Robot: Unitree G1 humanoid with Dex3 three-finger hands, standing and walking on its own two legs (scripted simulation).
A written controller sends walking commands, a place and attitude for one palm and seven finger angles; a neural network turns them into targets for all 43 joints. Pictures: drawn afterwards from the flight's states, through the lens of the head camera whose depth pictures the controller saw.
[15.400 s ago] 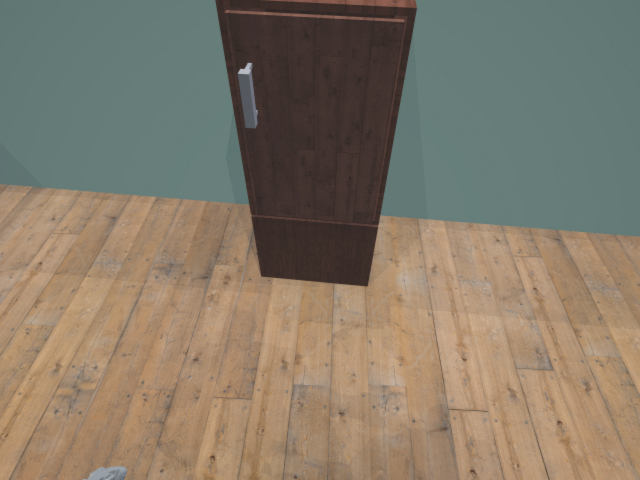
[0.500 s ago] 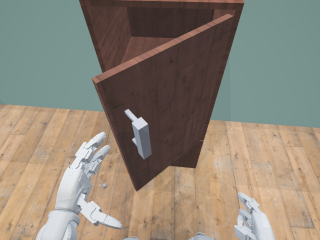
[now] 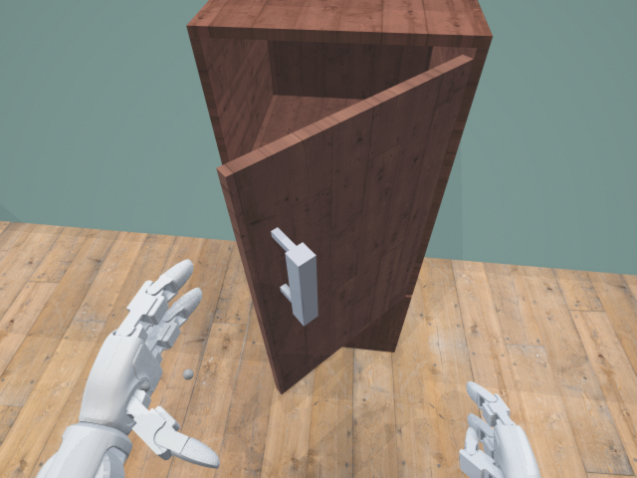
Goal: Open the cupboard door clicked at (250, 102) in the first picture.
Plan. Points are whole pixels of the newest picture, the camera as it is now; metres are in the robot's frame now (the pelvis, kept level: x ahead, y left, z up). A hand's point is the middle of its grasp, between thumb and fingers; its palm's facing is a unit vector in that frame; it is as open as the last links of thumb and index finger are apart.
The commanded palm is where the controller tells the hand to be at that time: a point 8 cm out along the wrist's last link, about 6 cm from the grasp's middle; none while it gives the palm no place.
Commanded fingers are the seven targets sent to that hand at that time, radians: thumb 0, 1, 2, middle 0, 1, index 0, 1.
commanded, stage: draw the hand back to the body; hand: left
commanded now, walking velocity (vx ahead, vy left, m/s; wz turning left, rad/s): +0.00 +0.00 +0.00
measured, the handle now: (293, 276) +0.35 +0.06 +0.07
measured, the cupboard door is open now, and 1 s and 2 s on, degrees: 46 46 46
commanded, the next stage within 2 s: step back with the hand held close in 1.24 s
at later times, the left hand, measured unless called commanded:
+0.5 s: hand (87, 349) +0.21 +0.23 +0.15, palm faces +0.30 -0.88 -0.37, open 13.4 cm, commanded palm +0.16 +0.27 +0.18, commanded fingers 0.00 0.31 0.64 -0.18 -0.30 -0.18 -0.30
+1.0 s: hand (17, 305) +0.22 +0.26 +0.21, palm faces +0.46 -0.79 -0.40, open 7.9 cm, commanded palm +0.16 +0.30 +0.22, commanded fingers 0.00 0.90 0.90 -0.20 -0.30 -0.20 -0.30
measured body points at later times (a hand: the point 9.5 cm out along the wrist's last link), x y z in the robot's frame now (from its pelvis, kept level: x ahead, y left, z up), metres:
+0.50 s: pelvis +0.01 +0.01 +0.04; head +0.01 -0.01 +0.49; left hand +0.18 +0.27 +0.17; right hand +0.19 -0.21 -0.04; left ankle -0.02 +0.12 -0.69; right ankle +0.02 -0.13 -0.69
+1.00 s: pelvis +0.02 +0.00 +0.05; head +0.01 -0.02 +0.50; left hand +0.19 +0.30 +0.23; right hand +0.21 -0.22 -0.03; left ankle -0.02 +0.12 -0.69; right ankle +0.02 -0.13 -0.69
